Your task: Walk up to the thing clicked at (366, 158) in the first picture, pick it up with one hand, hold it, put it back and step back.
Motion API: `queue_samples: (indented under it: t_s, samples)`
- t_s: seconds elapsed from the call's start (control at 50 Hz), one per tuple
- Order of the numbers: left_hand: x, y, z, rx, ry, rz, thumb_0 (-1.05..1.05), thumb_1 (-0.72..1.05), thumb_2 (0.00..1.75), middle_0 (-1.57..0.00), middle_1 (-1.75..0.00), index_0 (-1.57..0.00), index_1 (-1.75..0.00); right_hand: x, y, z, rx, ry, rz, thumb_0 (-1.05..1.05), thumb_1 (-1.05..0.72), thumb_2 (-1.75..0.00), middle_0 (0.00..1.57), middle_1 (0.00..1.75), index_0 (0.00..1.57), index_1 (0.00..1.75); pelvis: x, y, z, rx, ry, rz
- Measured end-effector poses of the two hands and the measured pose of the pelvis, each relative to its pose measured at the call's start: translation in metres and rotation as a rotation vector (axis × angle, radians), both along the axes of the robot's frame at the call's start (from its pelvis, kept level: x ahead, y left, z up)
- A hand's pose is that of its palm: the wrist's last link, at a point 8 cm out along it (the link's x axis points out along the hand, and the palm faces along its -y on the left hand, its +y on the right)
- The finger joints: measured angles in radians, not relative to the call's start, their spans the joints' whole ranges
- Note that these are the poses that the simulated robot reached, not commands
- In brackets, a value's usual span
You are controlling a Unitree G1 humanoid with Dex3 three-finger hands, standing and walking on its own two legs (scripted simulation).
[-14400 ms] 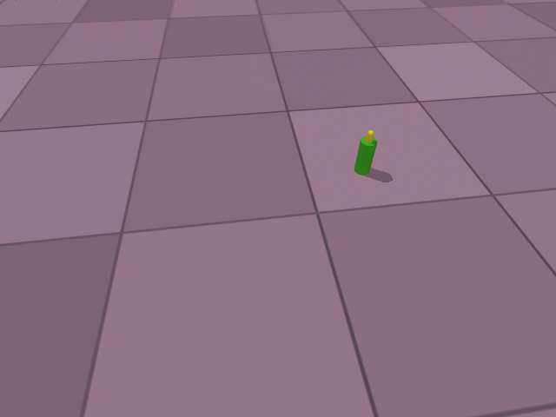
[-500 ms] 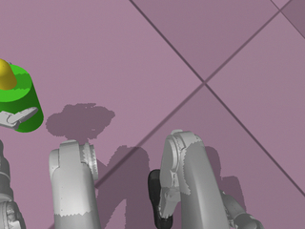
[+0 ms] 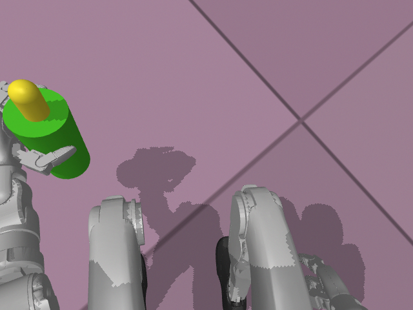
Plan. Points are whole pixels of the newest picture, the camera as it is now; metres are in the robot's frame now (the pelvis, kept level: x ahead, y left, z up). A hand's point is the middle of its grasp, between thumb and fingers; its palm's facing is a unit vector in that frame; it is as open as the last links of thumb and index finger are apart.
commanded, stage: settle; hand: left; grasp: from the side
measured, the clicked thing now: (50, 132) +0.43 +0.26 -0.06
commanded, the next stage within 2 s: lift in 0.74 s
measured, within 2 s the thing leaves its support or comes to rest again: neither
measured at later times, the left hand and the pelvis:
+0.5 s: hand (41, 128) +0.42 +0.25 -0.01, palm faces +0.19 -0.98 -0.05, open 11.7 cm; pelvis +0.00 +0.00 +0.02, yaw +2 degrees
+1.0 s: hand (41, 122) +0.43 +0.25 +0.00, palm faces +0.18 -0.98 -0.05, open 11.8 cm; pelvis +0.00 +0.00 +0.04, yaw +2 degrees
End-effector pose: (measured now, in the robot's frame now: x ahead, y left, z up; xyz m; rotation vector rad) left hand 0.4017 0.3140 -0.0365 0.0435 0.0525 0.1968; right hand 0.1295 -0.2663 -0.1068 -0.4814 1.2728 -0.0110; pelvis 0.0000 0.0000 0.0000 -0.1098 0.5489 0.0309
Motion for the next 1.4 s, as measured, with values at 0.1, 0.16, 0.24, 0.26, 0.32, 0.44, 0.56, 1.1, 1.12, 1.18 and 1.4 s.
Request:
queue_samples:
  t_s: [0.1, 0.16, 0.24, 0.26, 0.32, 0.44, 0.56, 1.1, 1.12, 1.18, 1.4]
  samples:
    - [0.002, 0.0, 0.01, 0.0, 0.008, 0.004, 0.02, -0.61, 1.1, -0.65, -1.01, -0.62, -0.99, 0.0, -0.001, 0.004, 0.005, -0.014, -0.018, 0.0, -0.92, -0.9, 0.2, 0.3, 0.2, 0.3, 0.0, 0.0, 0.006, 0.007, 0.007, 0.002]
    - [0.001, -0.002, 0.013, 0.006, 0.021, -0.009, 0.02, -0.61, 1.1, -0.65, -1.01, -0.62, -0.99, -0.002, -0.001, 0.006, 0.01, -0.017, -0.028, 0.0, -0.92, -0.9, 0.2, 0.3, 0.2, 0.3, 0.0, 0.0, 0.009, 0.012, 0.012, 0.003]
    - [-0.004, -0.004, 0.016, -0.009, 0.032, -0.003, 0.02, -0.61, 1.1, -0.65, -1.01, -0.62, -0.99, -0.005, -0.001, 0.008, 0.016, -0.016, -0.037, 0.0, -0.92, -0.9, 0.2, 0.3, 0.2, 0.3, -0.001, -0.001, 0.013, 0.018, 0.015, 0.006]
    - [-0.005, -0.004, 0.016, -0.013, 0.033, 0.002, 0.02, -0.61, 1.1, -0.65, -1.01, -0.62, -0.99, -0.006, -0.001, 0.009, 0.017, -0.015, -0.038, 0.0, -0.92, -0.9, 0.2, 0.3, 0.2, 0.3, -0.001, -0.001, 0.014, 0.02, 0.015, 0.007]
    - [-0.008, -0.006, 0.019, -0.015, 0.035, 0.014, 0.02, -0.61, 1.1, -0.65, -1.02, -0.62, -0.99, -0.008, -0.001, 0.01, 0.02, -0.016, -0.042, 0.0, -0.92, -0.9, 0.2, 0.3, 0.2, 0.3, -0.002, -0.002, 0.016, 0.025, 0.014, 0.008]
    - [-0.009, -0.01, 0.025, -0.001, 0.036, 0.002, 0.02, -0.61, 1.1, -0.65, -1.02, -0.62, -0.99, -0.01, 0.0, 0.013, 0.024, -0.025, -0.049, 0.0, -0.92, -0.9, 0.2, 0.3, 0.2, 0.3, -0.003, -0.003, 0.021, 0.03, 0.012, 0.011]
    - [-0.007, -0.012, 0.032, -0.005, 0.031, 0.001, 0.02, -0.61, 1.1, -0.65, -1.02, -0.62, -0.99, -0.011, 0.0, 0.018, 0.029, -0.035, -0.055, 0.0, -0.92, -0.9, 0.2, 0.3, 0.2, 0.3, -0.003, -0.002, 0.025, 0.032, 0.016, 0.012]
    - [-0.01, -0.019, 0.055, -0.003, 0.037, -0.029, 0.02, -0.61, 1.1, -0.65, -1.02, -0.62, -0.99, -0.005, 0.001, 0.038, 0.042, -0.061, -0.075, 0.0, -0.94, -0.91, 0.2, 0.3, 0.2, 0.3, 0.001, -0.003, 0.047, 0.042, 0.032, 0.017]
    - [-0.011, -0.02, 0.058, 0.001, 0.038, -0.034, 0.02, -0.61, 1.1, -0.65, -1.02, -0.62, -0.99, -0.003, 0.002, 0.04, 0.044, -0.066, -0.076, 0.0, -0.94, -0.9, 0.2, 0.3, 0.2, 0.3, 0.001, -0.003, 0.049, 0.043, 0.033, 0.018]
    - [-0.015, -0.022, 0.069, 0.006, 0.041, -0.044, 0.02, -0.61, 1.1, -0.65, -1.02, -0.62, -0.99, 0.001, 0.003, 0.046, 0.052, -0.086, -0.08, 0.0, -0.94, -0.9, 0.2, 0.3, 0.2, 0.3, 0.002, -0.003, 0.056, 0.044, 0.033, 0.019]
    - [-0.026, -0.026, 0.127, 0.001, 0.03, -0.02, 0.02, -0.61, 1.1, -0.65, -1.02, -0.62, -0.99, 0.023, 0.012, 0.085, 0.085, -0.162, -0.097, 0.0, -0.94, -0.9, 0.2, 0.3, 0.2, 0.3, 0.007, -0.003, 0.098, 0.05, 0.034, 0.022]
